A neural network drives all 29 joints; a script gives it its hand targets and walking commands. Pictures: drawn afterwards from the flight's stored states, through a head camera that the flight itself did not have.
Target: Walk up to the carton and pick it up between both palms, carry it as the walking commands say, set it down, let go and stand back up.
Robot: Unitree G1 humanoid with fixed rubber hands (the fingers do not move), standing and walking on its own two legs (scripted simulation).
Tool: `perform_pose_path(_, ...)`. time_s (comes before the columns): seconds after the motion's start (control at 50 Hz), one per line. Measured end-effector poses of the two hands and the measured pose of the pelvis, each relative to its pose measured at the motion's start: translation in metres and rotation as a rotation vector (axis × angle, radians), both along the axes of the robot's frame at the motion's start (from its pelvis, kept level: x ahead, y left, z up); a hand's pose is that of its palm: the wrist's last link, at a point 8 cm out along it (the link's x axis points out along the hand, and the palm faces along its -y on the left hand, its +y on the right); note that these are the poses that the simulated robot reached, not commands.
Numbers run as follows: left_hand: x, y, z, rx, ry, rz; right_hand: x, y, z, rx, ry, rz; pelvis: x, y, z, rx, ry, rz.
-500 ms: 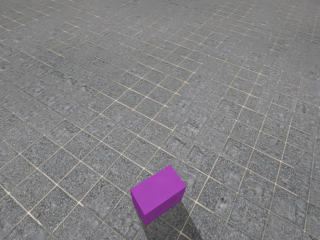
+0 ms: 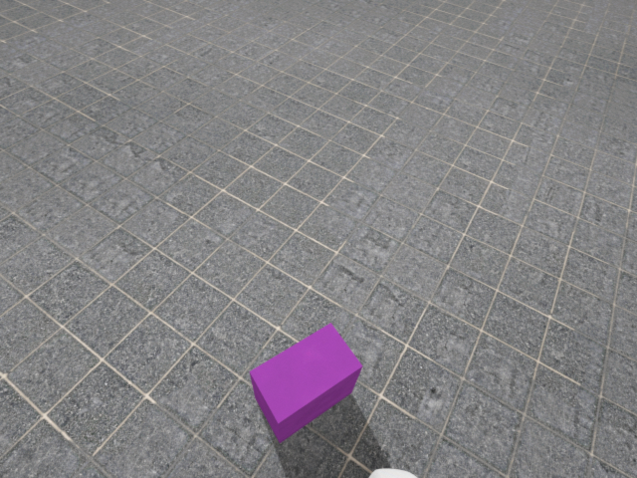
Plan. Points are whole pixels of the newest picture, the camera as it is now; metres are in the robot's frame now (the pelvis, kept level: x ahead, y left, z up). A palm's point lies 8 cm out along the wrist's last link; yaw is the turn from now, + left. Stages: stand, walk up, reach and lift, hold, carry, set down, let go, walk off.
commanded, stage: walk up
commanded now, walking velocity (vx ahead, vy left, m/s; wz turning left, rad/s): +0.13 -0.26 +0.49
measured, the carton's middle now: (305, 383) +0.43 -0.02 -0.66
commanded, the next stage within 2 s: none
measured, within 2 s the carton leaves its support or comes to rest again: neither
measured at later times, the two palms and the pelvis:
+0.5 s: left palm out of the picture -0.01 +0.12 -0.15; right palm (538, 402) +0.22 -0.35 -0.13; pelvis +0.04 -0.12 -0.01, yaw +16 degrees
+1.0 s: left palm out of the picture +0.05 +0.10 -0.14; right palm (563, 410) +0.21 -0.40 -0.16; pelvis +0.09 -0.16 -0.02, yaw +21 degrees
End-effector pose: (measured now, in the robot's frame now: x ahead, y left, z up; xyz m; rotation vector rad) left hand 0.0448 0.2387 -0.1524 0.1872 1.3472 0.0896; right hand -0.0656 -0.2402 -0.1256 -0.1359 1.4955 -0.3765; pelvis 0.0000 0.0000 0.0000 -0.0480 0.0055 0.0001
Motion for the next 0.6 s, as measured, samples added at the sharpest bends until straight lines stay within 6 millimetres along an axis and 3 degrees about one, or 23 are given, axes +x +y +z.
perform_pose_path(0.08,0.037,-0.008,0.007,-0.002,-0.134,0.018,-0.013,-0.041,0.014,-0.053,0.067,0.038,-0.001,-0.019,0.000,-0.008,0.007,0.044)
perform_pose_path(0.16,0.062,-0.029,0.015,-0.002,-0.207,0.022,0.001,-0.080,0.015,-0.072,0.068,0.083,0.001,-0.043,-0.002,-0.009,0.011,0.084)
perform_pose_path(0.24,0.064,-0.057,0.016,0.018,-0.238,0.065,0.046,-0.118,-0.001,-0.058,0.006,0.142,0.010,-0.074,-0.009,0.014,0.022,0.127)
perform_pose_path(0.32,0.031,-0.082,0.014,0.046,-0.194,0.145,0.122,-0.142,-0.015,-0.042,-0.103,0.269,0.017,-0.100,-0.014,0.011,0.018,0.164)
perform_pose_path(0.4,-0.009,-0.102,0.015,0.067,-0.125,0.236,0.205,-0.137,-0.009,-0.016,-0.237,0.398,0.027,-0.113,-0.009,0.005,0.016,0.218)
perform_pose_path(0.48,-0.045,-0.119,0.010,0.072,-0.055,0.328,0.270,-0.113,-0.002,0.028,-0.342,0.499,0.039,-0.121,-0.009,-0.003,0.019,0.265)
perform_pose_path(0.54,-0.067,-0.132,-0.002,0.048,0.000,0.390,0.303,-0.089,0.001,0.059,-0.402,0.558,0.048,-0.125,-0.013,-0.015,0.016,0.291)
perform_pose_path(0.6,-0.082,-0.144,-0.015,0.015,0.056,0.428,0.318,-0.069,0.002,0.078,-0.436,0.596,0.056,-0.127,-0.018,-0.007,0.012,0.313)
